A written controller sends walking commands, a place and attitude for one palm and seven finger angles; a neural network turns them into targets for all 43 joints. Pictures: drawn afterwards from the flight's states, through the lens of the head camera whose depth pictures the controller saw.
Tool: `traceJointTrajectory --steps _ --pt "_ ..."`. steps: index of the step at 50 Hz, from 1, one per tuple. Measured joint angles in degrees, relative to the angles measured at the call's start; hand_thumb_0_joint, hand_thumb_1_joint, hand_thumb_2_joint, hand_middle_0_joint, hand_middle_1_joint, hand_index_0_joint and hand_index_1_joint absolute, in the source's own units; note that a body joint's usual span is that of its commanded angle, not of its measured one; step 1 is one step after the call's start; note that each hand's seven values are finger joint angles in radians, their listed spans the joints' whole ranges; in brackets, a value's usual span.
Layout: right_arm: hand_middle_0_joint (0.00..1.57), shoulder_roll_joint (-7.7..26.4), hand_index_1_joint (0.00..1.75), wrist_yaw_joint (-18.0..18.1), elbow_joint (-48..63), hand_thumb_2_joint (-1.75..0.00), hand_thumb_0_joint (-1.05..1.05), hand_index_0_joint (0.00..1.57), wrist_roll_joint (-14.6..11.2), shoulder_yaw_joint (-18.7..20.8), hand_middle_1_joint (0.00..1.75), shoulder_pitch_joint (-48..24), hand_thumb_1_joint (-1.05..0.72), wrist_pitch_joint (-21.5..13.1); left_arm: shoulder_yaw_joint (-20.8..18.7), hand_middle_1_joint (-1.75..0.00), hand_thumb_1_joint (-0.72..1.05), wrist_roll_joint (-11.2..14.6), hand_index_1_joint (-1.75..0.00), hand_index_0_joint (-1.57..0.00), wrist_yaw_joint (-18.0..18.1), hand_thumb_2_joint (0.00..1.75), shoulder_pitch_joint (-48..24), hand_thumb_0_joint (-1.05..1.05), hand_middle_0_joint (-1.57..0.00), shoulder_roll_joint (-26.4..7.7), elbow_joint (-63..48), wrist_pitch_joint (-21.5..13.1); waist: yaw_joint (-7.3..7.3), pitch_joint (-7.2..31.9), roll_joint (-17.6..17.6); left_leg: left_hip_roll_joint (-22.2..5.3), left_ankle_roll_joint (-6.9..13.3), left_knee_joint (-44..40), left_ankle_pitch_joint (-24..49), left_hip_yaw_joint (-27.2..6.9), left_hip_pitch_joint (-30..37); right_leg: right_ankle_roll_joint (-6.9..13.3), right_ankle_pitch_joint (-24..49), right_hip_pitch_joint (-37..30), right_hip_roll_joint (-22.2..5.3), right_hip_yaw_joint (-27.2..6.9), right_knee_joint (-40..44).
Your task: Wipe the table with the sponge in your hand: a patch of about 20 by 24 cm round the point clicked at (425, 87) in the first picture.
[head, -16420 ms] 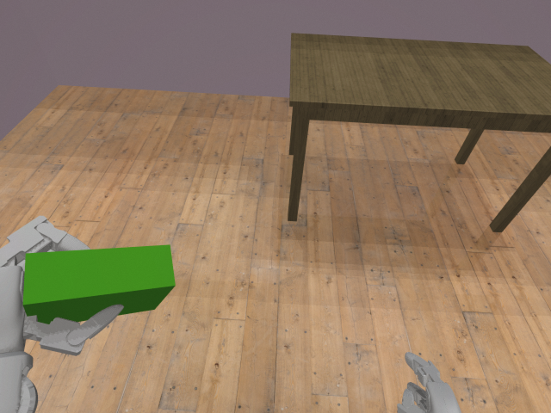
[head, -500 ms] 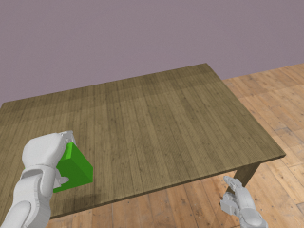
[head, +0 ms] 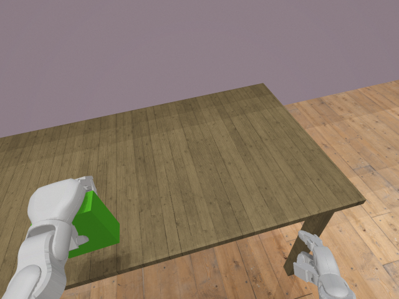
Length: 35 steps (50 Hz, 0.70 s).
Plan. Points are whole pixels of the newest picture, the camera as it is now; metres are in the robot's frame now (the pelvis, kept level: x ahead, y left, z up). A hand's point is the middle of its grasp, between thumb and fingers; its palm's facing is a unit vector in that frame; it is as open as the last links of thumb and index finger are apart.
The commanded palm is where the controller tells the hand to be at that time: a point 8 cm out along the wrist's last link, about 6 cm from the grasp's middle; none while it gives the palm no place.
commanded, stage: move the sponge above the wiping area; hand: left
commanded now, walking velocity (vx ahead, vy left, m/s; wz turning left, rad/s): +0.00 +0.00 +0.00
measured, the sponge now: (86, 231) +0.21 +0.29 +0.02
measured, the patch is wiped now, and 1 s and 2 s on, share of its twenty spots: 0.00 0.00 0.00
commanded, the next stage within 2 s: none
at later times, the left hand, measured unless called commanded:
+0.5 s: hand (78, 220) +0.22 +0.29 +0.05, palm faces -0.04 -0.11 -0.99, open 9.3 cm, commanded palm +0.19 +0.29 +0.12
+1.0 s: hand (80, 222) +0.22 +0.30 +0.04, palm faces -0.04 -0.10 -0.99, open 9.3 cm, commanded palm +0.20 +0.30 +0.10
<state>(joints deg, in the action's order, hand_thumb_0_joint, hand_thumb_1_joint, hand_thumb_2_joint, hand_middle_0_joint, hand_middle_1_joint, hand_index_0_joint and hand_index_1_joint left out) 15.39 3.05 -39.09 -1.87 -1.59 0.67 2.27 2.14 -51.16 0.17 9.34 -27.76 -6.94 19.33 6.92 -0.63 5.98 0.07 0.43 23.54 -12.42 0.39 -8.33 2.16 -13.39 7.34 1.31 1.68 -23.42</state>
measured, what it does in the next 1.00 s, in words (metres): stands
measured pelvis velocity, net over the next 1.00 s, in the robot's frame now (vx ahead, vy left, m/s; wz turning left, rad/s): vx -0.01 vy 0.01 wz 0.00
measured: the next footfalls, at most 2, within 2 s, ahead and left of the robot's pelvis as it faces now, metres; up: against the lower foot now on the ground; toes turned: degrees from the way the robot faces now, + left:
none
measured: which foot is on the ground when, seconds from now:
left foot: down 0.00-1.00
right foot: down 0.00-1.00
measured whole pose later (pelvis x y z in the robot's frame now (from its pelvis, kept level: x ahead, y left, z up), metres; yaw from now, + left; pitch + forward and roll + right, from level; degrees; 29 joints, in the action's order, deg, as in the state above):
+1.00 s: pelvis -0.01 +0.01 +0.00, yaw +0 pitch -1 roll +0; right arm 13.8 3.1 -40.9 -1.9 -0.5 1.9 1.4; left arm 4.2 -54.4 6.3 6.1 -24.5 3.7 14.9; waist 7.0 0.4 4.4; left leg 0.7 1.3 25.1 -12.4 0.6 -11.2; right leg 1.3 -12.8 9.9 0.7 1.2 -24.1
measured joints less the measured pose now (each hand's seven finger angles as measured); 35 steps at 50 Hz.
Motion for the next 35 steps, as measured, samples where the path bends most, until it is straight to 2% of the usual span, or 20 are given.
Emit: traceJointTrajectory --steps 10,16,28,35 --pt "0.20 -0.2 0.30 0.4 -0.9 -0.90 0.02 0.20 0.1 0.3 0.30 0.8 -0.90 -0.6 -0.1 -1.40 -0.44 -0.6 -1.40 -0.81 1.5 1.04 -1.2 0.00 -0.81 0.4 3.4 -2.1 0.08 0.0 -0.5 0.0 0.0 0.4 -0.1 0.1 -0.6 0.0 0.1 0.5 0.1 -0.1 -0.2" --pt "0.20 -0.3 0.30 0.2 -1.0 -0.90 0.02 0.20 0.0 0.6 0.30 1.3 -0.90 -0.7 -0.6 -1.40 -0.44 -0.6 -1.40 -0.81 2.1 1.04 -0.5 0.00 -0.81 0.5 3.6 -2.0 -0.21 0.3 -0.6 0.1 0.2 0.6 -0.2 0.2 -0.9 -0.2 0.1 0.8 -0.1 -0.3 -0.2" --pt "0.20 -0.8 0.30 0.0 -1.1 -0.90 0.02 0.20 0.1 0.9 0.30 1.2 -0.90 -0.8 1.3 -1.40 -0.44 -1.8 -1.40 -0.81 3.8 1.04 -0.3 0.00 -0.81 2.2 4.6 -3.1 0.17 0.8 -0.8 0.5 0.7 0.9 -0.2 0.3 -1.6 -0.7 0.2 1.4 -0.5 -0.4 -0.4" --pt "0.20 -1.2 0.30 -0.3 -1.1 -0.90 0.02 0.20 -0.1 0.7 0.30 1.0 -0.90 -0.4 0.5 -1.40 -0.44 -1.6 -1.40 -0.81 4.3 1.04 0.4 0.00 -0.81 2.0 5.5 -1.8 0.10 1.1 -1.1 0.5 0.8 1.0 -0.2 0.3 -1.5 -0.8 0.3 1.2 -0.5 -0.5 -0.2"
